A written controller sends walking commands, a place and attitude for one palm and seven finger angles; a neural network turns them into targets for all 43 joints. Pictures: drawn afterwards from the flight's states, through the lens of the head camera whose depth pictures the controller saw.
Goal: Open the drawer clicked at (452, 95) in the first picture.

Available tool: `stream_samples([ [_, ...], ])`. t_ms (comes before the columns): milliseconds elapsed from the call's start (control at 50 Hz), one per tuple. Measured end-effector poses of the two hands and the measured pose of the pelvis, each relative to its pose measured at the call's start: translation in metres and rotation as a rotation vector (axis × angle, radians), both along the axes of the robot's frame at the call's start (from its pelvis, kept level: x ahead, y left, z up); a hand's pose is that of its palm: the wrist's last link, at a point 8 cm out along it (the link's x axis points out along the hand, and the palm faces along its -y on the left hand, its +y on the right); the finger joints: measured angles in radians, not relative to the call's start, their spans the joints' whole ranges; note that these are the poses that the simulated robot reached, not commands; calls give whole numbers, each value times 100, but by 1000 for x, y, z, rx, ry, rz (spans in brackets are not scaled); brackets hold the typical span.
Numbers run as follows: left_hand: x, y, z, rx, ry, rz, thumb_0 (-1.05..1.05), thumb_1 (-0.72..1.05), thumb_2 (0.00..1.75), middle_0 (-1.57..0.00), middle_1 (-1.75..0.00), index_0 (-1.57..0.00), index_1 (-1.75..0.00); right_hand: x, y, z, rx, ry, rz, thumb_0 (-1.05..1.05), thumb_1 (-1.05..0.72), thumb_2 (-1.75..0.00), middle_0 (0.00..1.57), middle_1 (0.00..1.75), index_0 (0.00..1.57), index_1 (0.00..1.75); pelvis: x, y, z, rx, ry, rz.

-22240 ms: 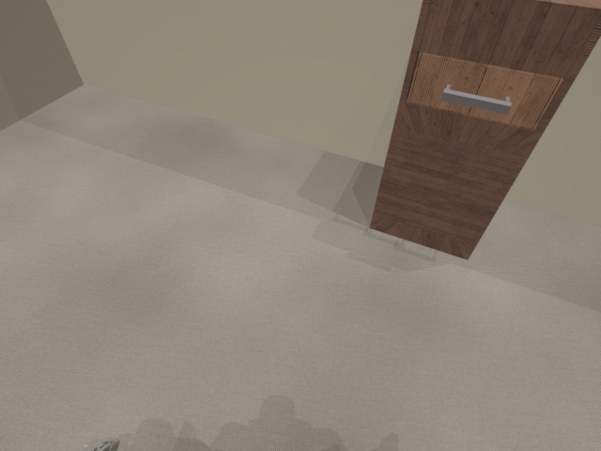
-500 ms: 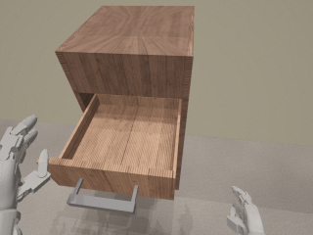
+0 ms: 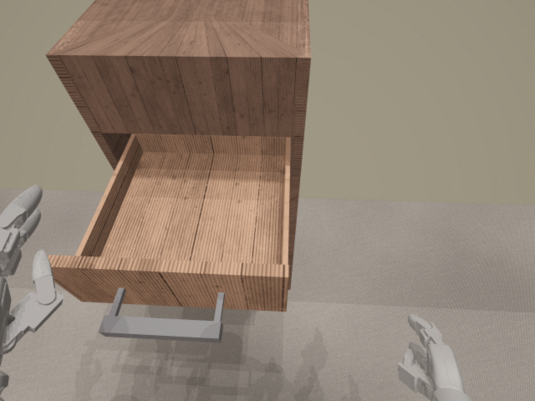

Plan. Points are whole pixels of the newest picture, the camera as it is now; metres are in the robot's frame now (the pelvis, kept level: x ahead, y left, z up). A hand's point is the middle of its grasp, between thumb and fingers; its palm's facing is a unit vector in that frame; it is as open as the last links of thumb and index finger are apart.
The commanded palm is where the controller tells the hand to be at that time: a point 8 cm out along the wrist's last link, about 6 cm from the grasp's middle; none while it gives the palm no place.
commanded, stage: step back with the hand held close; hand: left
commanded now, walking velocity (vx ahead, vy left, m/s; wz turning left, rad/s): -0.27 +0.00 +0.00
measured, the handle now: (166, 313) +0.25 +0.18 -0.05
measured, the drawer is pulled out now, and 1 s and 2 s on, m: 0.30 0.30 0.30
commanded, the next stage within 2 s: stop stepping back and stand still in 0.82 s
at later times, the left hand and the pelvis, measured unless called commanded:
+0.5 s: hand (6, 397) +0.12 +0.23 +0.16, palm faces +0.40 -0.81 -0.43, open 7.4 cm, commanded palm +0.04 +0.27 +0.18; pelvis -0.08 -0.01 -0.01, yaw +2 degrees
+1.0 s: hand out of the picture +0.00 +0.21 +0.15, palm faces +0.31 -0.81 -0.50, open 7.4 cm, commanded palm -0.08 +0.25 +0.18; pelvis -0.20 -0.03 -0.01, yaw +2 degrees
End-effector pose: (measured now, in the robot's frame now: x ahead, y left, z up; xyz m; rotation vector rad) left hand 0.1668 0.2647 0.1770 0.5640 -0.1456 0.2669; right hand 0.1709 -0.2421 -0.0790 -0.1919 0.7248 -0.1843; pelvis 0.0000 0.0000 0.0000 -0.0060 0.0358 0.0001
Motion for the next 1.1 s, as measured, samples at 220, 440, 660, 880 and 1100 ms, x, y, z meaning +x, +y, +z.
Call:
stream_samples([
  [220,-43,9,3,46,-50,22,1,89,90,-21,-30,-22,-30,-34,6,0,-36,-8,13,1,-90,-90,20,30,20,30,-33,-1,-8,15,-1,11],
  [440,-84,-4,-4,-56,-149,67,1,89,90,-21,-30,-22,-30,-71,4,-9,-28,8,64,1,-90,-90,20,30,20,30,-66,-11,-14,11,-27,26],
  [660,-116,-11,5,15,-130,25,1,89,90,-21,-30,-21,-30,-112,-3,-2,4,-25,70,1,-90,-90,20,30,20,30,-104,-25,-11,0,-11,4],
  [880,-161,-28,-3,-11,-30,-20,1,89,90,-21,-30,-22,-30,-160,-28,11,-25,16,16,1,-90,-90,20,30,20,30,-160,-35,2,40,18,7],
  [1100,-242,-23,7,27,-94,30,1,89,90,-21,-30,-22,-30,-223,-17,6,4,-28,51,1,-90,-90,20,30,20,30,-219,-39,-7,12,-28,26],
])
